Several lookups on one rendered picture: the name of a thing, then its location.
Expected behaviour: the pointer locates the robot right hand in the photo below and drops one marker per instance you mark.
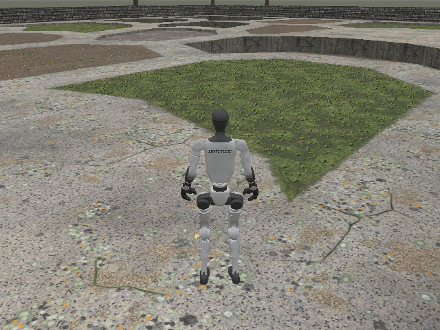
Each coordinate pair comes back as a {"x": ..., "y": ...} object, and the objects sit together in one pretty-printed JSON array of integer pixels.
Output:
[{"x": 248, "y": 191}]

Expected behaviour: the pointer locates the robot left forearm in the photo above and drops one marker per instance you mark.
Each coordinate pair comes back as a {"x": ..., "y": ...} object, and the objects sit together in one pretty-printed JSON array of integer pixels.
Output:
[{"x": 187, "y": 181}]

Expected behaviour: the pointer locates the right robot upper arm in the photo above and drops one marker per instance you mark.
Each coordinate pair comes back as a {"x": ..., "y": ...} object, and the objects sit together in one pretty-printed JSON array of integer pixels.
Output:
[{"x": 244, "y": 154}]

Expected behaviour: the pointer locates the robot left hand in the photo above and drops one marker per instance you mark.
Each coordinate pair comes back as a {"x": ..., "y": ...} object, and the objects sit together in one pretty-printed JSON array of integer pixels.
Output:
[{"x": 190, "y": 191}]

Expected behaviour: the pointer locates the humanoid robot torso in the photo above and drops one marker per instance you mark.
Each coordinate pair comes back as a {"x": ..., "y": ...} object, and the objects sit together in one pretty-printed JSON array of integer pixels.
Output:
[{"x": 220, "y": 162}]

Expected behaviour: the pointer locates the robot right forearm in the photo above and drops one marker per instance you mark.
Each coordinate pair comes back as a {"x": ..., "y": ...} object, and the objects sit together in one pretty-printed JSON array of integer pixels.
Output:
[{"x": 252, "y": 181}]

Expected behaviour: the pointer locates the robot left shin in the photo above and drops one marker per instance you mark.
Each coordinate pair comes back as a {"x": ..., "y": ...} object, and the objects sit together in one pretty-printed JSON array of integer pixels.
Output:
[{"x": 203, "y": 252}]

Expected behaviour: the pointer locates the left robot upper arm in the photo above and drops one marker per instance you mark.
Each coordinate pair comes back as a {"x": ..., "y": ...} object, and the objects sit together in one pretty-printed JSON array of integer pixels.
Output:
[{"x": 195, "y": 157}]

